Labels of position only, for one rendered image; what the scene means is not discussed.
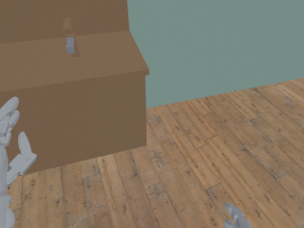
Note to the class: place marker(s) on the robot left hand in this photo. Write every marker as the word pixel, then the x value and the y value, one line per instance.
pixel 22 162

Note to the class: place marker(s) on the counter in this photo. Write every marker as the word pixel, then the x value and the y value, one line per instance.
pixel 76 106

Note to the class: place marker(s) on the tap lever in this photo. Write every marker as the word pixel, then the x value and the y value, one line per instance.
pixel 70 45

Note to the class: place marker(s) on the robot right hand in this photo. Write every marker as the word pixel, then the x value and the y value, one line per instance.
pixel 237 216

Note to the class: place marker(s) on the left robot forearm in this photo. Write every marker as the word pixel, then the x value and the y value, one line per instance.
pixel 7 217

